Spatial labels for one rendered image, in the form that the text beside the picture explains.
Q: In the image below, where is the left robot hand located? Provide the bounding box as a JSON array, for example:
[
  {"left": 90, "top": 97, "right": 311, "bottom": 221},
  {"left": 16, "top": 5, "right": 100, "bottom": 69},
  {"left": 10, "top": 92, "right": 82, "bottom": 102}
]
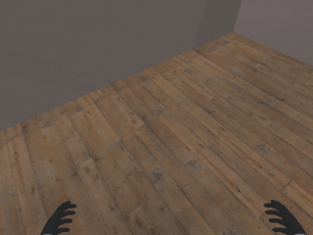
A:
[{"left": 40, "top": 201, "right": 77, "bottom": 235}]

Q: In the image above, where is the right robot hand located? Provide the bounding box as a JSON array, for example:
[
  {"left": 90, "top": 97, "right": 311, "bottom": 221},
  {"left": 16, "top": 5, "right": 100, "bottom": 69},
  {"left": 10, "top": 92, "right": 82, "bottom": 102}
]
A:
[{"left": 263, "top": 200, "right": 307, "bottom": 235}]

